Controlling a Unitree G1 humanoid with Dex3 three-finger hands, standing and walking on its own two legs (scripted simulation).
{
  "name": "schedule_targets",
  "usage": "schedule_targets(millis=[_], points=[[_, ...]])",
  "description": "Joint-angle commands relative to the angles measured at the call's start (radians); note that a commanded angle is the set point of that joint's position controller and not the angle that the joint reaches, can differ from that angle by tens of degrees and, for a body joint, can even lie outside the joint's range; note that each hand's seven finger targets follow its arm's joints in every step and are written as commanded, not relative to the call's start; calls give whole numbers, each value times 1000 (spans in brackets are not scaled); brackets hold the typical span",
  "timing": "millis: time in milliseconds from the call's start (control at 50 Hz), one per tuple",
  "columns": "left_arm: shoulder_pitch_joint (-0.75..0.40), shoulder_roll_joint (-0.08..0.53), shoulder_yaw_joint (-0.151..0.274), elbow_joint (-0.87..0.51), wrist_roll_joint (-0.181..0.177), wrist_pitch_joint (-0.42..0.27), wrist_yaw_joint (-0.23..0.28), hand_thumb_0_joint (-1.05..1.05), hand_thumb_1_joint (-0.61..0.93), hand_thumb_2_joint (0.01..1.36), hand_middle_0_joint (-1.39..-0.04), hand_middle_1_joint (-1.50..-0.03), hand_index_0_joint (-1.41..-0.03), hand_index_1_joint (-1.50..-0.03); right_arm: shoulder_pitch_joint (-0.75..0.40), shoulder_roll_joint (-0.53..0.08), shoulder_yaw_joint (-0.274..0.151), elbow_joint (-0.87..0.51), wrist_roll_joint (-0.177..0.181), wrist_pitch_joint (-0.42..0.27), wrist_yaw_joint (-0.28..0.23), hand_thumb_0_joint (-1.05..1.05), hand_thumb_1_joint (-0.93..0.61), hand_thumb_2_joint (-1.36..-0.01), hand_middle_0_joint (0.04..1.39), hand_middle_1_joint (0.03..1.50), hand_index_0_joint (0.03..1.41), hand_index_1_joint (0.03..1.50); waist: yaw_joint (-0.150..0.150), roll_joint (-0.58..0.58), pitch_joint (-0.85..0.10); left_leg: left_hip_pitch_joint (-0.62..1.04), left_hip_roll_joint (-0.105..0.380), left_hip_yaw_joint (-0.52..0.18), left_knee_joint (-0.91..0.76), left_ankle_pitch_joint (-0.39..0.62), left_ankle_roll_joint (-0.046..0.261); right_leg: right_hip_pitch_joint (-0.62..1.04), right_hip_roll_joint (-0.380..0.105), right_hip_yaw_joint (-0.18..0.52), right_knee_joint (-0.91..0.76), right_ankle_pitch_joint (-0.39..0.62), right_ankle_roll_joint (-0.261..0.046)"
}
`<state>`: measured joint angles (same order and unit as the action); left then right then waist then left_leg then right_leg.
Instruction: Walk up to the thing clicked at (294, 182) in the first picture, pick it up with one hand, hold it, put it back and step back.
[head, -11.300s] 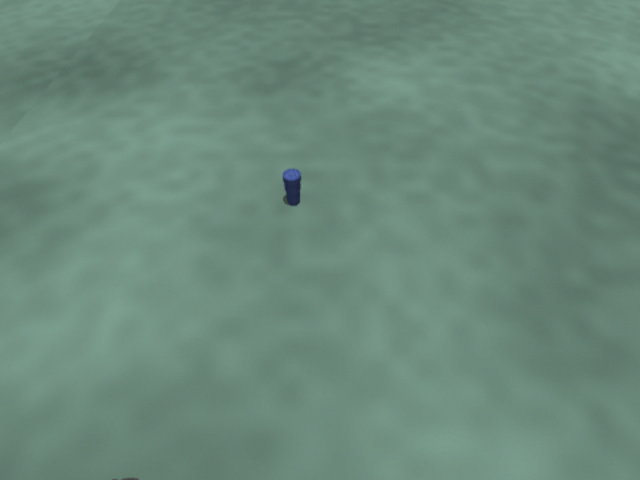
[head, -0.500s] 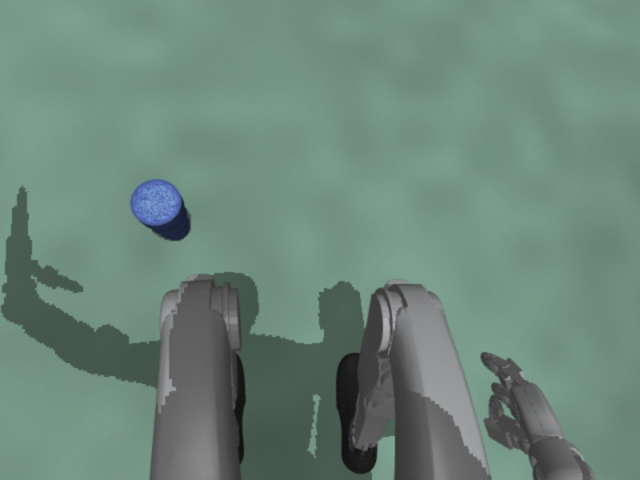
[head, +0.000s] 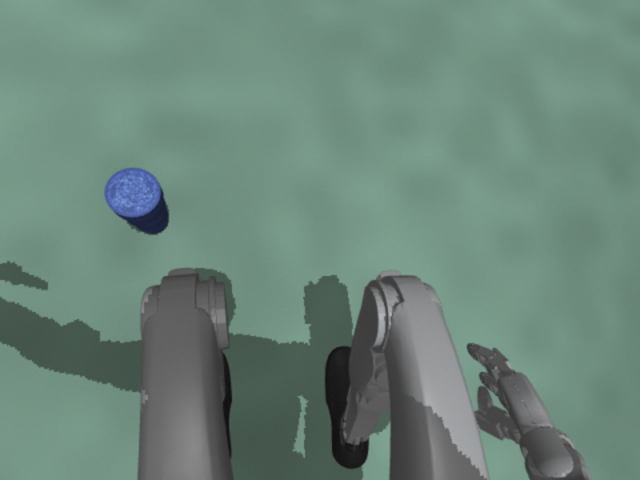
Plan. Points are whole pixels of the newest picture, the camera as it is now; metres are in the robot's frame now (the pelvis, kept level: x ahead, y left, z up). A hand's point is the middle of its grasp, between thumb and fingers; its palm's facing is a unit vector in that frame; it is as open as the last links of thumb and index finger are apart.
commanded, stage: approach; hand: left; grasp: from the side
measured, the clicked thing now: (144, 207) +0.44 +0.27 -0.29
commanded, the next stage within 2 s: close in in 0.32 s
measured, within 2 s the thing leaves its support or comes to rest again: neither
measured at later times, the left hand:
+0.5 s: hand (75, 224) +0.39 +0.34 -0.21, palm faces +0.14 -0.99 +0.04, open 17.7 cm
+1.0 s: hand (131, 229) +0.40 +0.27 -0.24, palm faces +0.20 -0.98 +0.03, open 17.7 cm
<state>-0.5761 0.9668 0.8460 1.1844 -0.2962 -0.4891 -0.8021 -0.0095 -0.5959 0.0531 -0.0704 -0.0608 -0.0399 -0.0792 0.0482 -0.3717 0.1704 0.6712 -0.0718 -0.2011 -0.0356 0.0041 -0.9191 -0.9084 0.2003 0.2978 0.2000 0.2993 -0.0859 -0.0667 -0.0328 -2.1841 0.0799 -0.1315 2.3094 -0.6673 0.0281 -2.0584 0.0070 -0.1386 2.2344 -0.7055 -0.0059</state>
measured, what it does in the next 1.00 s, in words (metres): lowers itself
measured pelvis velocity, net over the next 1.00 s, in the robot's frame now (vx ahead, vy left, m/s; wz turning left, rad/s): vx -0.02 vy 0.01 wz -0.13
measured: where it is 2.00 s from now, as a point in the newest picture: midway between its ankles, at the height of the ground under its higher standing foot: (281, 429)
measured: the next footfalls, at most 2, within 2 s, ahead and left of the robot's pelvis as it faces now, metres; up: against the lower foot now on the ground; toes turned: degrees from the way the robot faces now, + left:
none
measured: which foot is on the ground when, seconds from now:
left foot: down 0.00-1.00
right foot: down 0.00-1.00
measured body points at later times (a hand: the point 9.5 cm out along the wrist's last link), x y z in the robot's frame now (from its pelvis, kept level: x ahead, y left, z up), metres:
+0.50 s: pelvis -0.01 +0.01 -0.07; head +0.23 +0.15 +0.28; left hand +0.38 +0.39 -0.21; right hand +0.17 -0.26 -0.12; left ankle +0.09 +0.12 -0.33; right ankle +0.10 -0.12 -0.33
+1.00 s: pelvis -0.02 +0.01 -0.09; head +0.20 +0.16 +0.27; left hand +0.38 +0.32 -0.24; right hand +0.14 -0.25 -0.12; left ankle +0.09 +0.12 -0.33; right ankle +0.10 -0.12 -0.33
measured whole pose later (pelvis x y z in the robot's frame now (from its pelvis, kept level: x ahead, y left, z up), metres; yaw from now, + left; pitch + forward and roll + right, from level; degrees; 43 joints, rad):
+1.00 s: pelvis -0.02 +0.01 -0.09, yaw -8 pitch +10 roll -15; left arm -0.53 0.78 0.57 1.41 -0.23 -1.07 -0.29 -0.01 -0.60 0.02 -0.06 -0.06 -0.06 -0.05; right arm -0.17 -0.39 0.47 0.60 -0.33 -0.06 0.11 0.00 -0.94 -0.91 0.20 0.30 0.20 0.30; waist -0.20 -0.25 0.27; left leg -2.23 0.08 -0.35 2.67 -0.68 0.03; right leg -2.05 0.07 -0.29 2.46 -0.64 0.03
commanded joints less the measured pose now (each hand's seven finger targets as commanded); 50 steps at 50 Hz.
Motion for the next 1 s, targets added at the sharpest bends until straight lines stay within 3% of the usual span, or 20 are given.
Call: schedule_targets(millis=[0,80,140,160,180,200,260,300,320,360,420,520,560,600,620,680,780,880,980], points=[[-143,279,14,-45,-48,-117,4,0,-611,43,-73,-60,-43,-87,94,-250,-63,-45,-13,-28,-14,0,-910,-907,198,300,198,300,-18,193,-512,407,-11,9,-199,92,-3,198,56,-24,-189,109,-32],[-176,308,3,2,-31,-182,30,0,-611,42,-75,-58,-46,-83,64,-276,-35,-49,-43,-19,-3,0,-905,-904,198,300,198,300,-30,240,-489,423,0,-11,-165,69,-15,157,63,-49,-142,95,-35],[-192,381,31,-33,-8,-242,61,0,-597,47,-71,-60,-45,-82,35,-283,-8,-51,-72,-4,5,0,-905,-905,198,300,198,300,-15,314,-507,456,9,-14,-142,94,-24,177,68,-58,-110,115,-34],[-192,394,34,-38,4,-261,72,0,-604,54,-70,-65,-43,-88,34,-289,0,-50,-81,3,8,0,-907,-905,198,300,198,300,-26,333,-520,475,12,-20,-135,121,-28,186,68,-65,-94,136,-34],[-219,422,51,-103,8,-288,79,0,-587,51,-68,-66,-44,-86,17,-295,3,-60,-92,9,12,0,-908,-905,198,300,198,300,-14,359,-539,510,17,-23,-125,142,-31,176,70,-67,-83,146,-33],[-179,427,53,-54,18,-302,87,0,-598,53,-73,-69,-47,-91,14,-297,14,-46,-102,17,15,0,-912,-907,198,300,198,300,-20,394,-539,525,20,-25,-122,167,-36,182,72,-70,-68,160,-35],[-168,374,33,-57,15,-353,111,0,-611,58,-68,-82,-48,-99,-20,-314,34,-53,-133,39,25,0,-922,-910,198,300,198,300,-45,430,-530,551,28,-42,-91,207,-41,176,76,-88,-38,194,-31],[-155,286,-15,-44,8,-377,120,0,-611,63,-71,-95,-51,-112,-54,-317,46,-63,-144,50,32,0,-929,-911,198,300,198,300,-66,441,-500,560,33,-60,-89,187,-48,139,78,-107,-23,178,-32],[-116,315,11,-16,14,-382,134,0,-611,66,-69,-93,-49,-110,-42,-322,52,-44,-153,56,33,0,-925,-910,198,300,198,300,-64,459,-485,557,35,-63,-86,195,-52,155,78,-113,-17,190,-32],[-113,232,-61,29,19,-398,146,0,-611,64,-68,-101,-52,-114,-73,-326,61,-49,-164,65,37,0,-931,-911,198,300,198,300,-90,444,-437,529,38,-73,-69,168,-53,127,79,-125,-6,182,-32],[-137,170,-114,52,19,-435,183,0,-611,17,-67,-87,-62,-90,-103,-330,88,-60,-177,78,47,0,-938,-910,198,300,198,300,-125,393,-384,491,39,-91,-38,156,-53,134,80,-146,6,192,-27],[-147,184,-85,77,11,-526,286,0,-611,9,-70,-78,-67,-79,-140,-352,122,-71,-205,99,69,0,-948,-910,198,300,199,300,-136,334,-349,427,38,-106,9,148,-46,194,90,-164,20,205,-19],[-133,186,-77,91,22,-556,332,0,-611,15,-69,-73,-66,-74,-156,-348,140,-77,-217,106,79,0,-948,-911,198,300,199,300,-131,329,-342,414,37,-103,26,131,-44,225,94,-166,12,202,-15],[-122,148,-98,90,36,-581,369,0,-611,23,-68,-79,-66,-78,-175,-349,147,-85,-224,111,88,0,-942,-909,198,300,199,300,-132,353,-312,415,36,-104,15,110,-50,208,93,-172,19,191,-17],[-118,178,-80,85,50,-586,392,0,-611,28,-67,-71,-64,-72,-164,-354,148,-76,-231,115,89,0,-943,-909,198,300,199,300,-127,370,-309,404,35,-101,17,105,-51,230,95,-173,16,197,-16],[-98,130,-134,88,78,-598,433,0,-611,27,-65,-69,-64,-67,-184,-350,154,-90,-240,128,102,0,-942,-909,199,300,199,300,-138,377,-275,382,38,-106,12,79,-54,208,97,-182,25,189,-19],[-104,34,-229,60,75,-616,457,0,-600,12,-64,-54,-63,-51,-202,-358,153,-93,-253,137,109,0,-944,-908,198,300,199,300,-185,359,-254,371,37,-122,20,59,-54,204,99,-199,27,196,-11],[-124,-12,-269,79,45,-636,502,0,-611,12,-60,-55,-64,-48,-214,-357,164,-99,-248,136,119,0,-938,-907,199,300,199,300,-196,263,-225,295,26,-127,45,-15,-36,204,105,-205,10,154,-3],[-120,3,-275,117,62,-669,550,0,-600,49,-52,-62,-57,-55,-222,-352,184,-110,-256,143,125,0,-923,-904,199,300,199,300,-187,254,-197,282,27,-139,45,-29,-37,202,110,-210,20,144,-4]])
